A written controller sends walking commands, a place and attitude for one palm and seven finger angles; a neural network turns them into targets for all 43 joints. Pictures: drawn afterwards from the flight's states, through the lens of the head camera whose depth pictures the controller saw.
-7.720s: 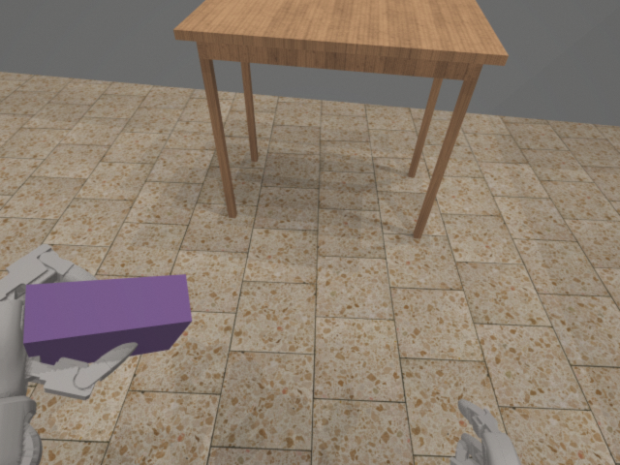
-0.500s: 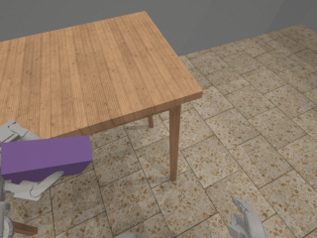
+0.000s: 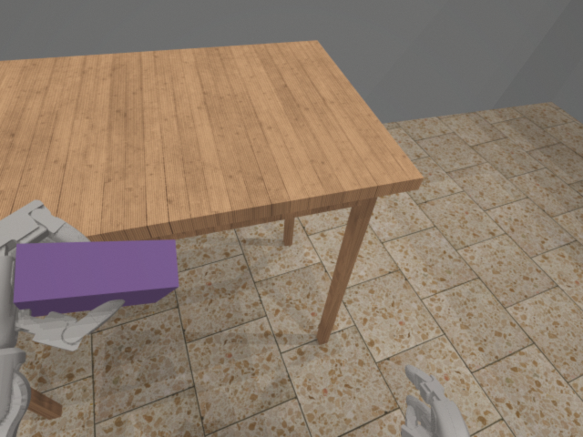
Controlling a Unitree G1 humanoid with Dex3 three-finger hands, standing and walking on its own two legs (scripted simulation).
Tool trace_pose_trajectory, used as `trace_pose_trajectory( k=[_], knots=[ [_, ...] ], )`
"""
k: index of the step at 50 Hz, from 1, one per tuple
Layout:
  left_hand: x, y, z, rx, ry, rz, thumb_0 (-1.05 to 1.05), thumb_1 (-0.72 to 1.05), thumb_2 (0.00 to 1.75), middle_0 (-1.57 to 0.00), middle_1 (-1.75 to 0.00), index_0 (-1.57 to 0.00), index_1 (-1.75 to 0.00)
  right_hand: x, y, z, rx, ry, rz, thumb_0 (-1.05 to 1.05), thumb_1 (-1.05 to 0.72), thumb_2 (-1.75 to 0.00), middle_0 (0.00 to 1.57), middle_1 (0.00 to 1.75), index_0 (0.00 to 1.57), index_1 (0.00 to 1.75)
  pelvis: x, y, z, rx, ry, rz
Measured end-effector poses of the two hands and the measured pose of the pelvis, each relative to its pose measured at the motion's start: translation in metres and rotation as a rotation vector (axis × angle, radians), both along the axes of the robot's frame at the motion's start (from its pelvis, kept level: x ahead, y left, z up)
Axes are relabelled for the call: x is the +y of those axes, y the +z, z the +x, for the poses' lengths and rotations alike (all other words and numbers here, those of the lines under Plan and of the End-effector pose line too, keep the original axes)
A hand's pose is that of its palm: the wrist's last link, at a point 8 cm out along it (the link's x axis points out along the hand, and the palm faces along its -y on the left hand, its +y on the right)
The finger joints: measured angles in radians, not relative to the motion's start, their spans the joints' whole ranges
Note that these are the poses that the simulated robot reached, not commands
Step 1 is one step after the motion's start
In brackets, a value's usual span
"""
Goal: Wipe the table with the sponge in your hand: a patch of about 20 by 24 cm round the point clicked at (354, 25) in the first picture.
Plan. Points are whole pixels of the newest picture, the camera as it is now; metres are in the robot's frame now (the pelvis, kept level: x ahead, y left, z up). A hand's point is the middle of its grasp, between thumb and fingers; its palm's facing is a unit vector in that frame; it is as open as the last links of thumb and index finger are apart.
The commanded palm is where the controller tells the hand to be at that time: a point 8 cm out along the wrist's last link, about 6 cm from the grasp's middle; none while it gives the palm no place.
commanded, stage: come to a stop and stand still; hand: left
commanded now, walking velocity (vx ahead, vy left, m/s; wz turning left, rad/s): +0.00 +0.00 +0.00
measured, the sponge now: (123, 277) +0.24 +0.21 +0.14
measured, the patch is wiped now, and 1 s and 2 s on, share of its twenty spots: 0.00 0.00 0.00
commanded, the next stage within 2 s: look again from close up in 0.68 s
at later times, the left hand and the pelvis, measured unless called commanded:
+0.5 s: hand (83, 253) +0.25 +0.25 +0.17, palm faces +0.40 -0.84 -0.36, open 9.2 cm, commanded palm +0.18 +0.28 +0.18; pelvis +0.03 +0.00 +0.01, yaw +1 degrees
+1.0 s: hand (80, 256) +0.25 +0.26 +0.16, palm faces +0.42 -0.83 -0.36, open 9.2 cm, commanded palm +0.19 +0.28 +0.18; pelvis +0.04 +0.00 +0.01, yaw +2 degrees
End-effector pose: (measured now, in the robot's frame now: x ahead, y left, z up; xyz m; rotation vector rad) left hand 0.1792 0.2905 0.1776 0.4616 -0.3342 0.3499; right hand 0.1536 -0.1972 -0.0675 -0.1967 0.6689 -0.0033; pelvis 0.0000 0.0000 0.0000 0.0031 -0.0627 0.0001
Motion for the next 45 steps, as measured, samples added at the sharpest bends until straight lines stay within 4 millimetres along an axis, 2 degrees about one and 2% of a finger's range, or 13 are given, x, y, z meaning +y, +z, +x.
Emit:
trace_pose_trajectory(
  k=[4, 8, 15, 22, 28, 35, 45],
  knots=[
    [0.016, 0.01, -0.009, -0.048, 0.08, -0.008, -0.01, -0.42, 1.04, -0.84, -1.38, -0.84, -1.38, 0.013, -0.003, 0.004, 0.006, 0.052, 0.015, 0.01, -0.9, -0.89, 0.2, 0.3, 0.2, 0.3, 0.002, 0.001, 0.0, -0.004, 0.012, -0.004],
    [0.015, 0.008, -0.009, -0.05, 0.103, -0.046, -0.01, -0.42, 1.04, -0.83, -1.39, -0.84, -1.38, 0.014, 0.0, 0.013, -0.003, 0.075, 0.009, 0.01, -0.9, -0.89, 0.2, 0.3, 0.21, 0.3, 0.003, 0.003, 0.004, 0.0, 0.018, -0.007],
    [0.003, -0.006, 0.01, 0.026, 0.058, -0.071, -0.01, -0.42, 1.04, -0.83, -1.39, -0.84, -1.38, -0.004, 0.013, 0.032, -0.037, 0.042, -0.04, 0.01, -0.9, -0.89, 0.2, 0.3, 0.21, 0.3, 0.001, 0.007, 0.013, 0.02, 0.01, -0.016],
    [-0.001, 0.0, 0.025, 0.037, 0.024, -0.039, -0.01, -0.42, 1.04, -0.83, -1.39, -0.84, -1.38, -0.027, 0.022, 0.044, -0.037, -0.006, -0.091, 0.01, -0.91, -0.89, 0.2, 0.3, 0.2, 0.3, -0.003, 0.009, 0.025, 0.039, 0.015, -0.021],
    [-0.001, 0.001, 0.027, 0.049, 0.023, -0.033, -0.01, -0.42, 1.04, -0.83, -1.39, -0.83, -1.38, -0.035, 0.021, 0.049, -0.011, -0.03, -0.104, 0.01, -0.91, -0.89, 0.2, 0.3, 0.2, 0.3, -0.005, 0.009, 0.034, 0.045, 0.02, -0.023],
    [-0.001, -0.006, 0.027, 0.08, 0.045, -0.061, -0.01, -0.42, 1.04, -0.83, -1.39, -0.83, -1.39, -0.03, 0.016, 0.052, 0.014, -0.024, -0.093, 0.01, -0.91, -0.89, 0.2, 0.3, 0.2, 0.3, -0.005, 0.01, 0.037, 0.047, 0.024, -0.023],
    [0.001, -0.002, 0.027, 0.078, 0.056, -0.057, -0.01, -0.42, 1.04, -0.83, -1.39, -0.83, -1.39, -0.016, 0.012, 0.054, 0.028, -0.009, -0.062, 0.01, -0.91, -0.89, 0.2, 0.3, 0.2, 0.3, -0.004, 0.011, 0.037, 0.051, 0.029, -0.023]
  ],
)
